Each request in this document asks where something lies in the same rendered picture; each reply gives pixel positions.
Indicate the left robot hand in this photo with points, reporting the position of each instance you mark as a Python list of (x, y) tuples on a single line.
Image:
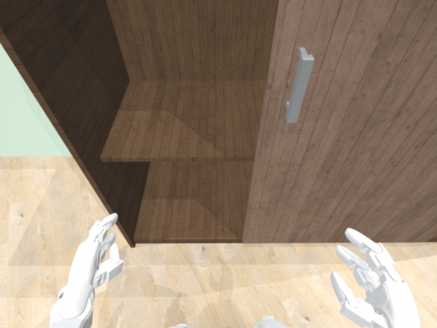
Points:
[(91, 253)]

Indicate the left robot forearm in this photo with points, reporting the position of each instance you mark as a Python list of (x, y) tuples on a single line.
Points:
[(74, 307)]

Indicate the wardrobe door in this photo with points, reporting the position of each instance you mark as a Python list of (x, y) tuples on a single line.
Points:
[(363, 153)]

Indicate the handle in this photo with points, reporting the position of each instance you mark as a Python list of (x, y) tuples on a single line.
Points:
[(303, 73)]

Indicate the right robot hand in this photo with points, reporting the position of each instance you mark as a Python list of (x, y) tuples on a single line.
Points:
[(392, 297)]

